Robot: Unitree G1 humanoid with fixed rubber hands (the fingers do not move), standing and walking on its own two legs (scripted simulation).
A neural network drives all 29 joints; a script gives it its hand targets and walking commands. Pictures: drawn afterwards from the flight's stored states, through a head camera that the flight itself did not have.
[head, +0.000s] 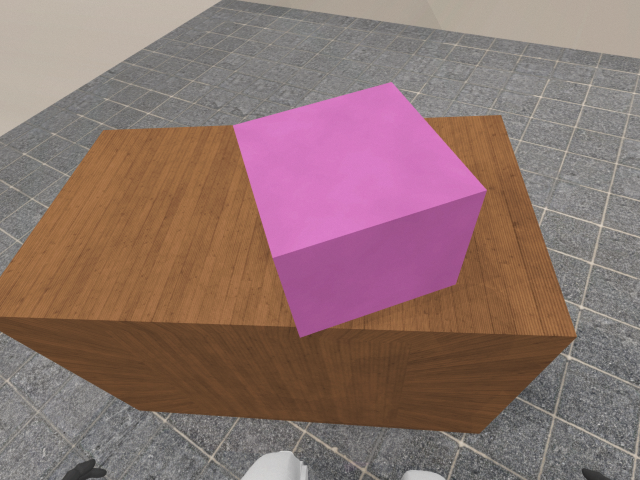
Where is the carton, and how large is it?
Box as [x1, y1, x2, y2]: [233, 82, 486, 337]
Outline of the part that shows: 391,82 233,125 272,257 300,337 454,284 456,281 486,190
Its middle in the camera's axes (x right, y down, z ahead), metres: +0.04 -0.06 +0.64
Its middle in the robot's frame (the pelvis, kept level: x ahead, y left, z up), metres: +0.52 -0.01 +0.00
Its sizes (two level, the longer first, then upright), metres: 0.285 0.278 0.222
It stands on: a pedestal, 0.66 m high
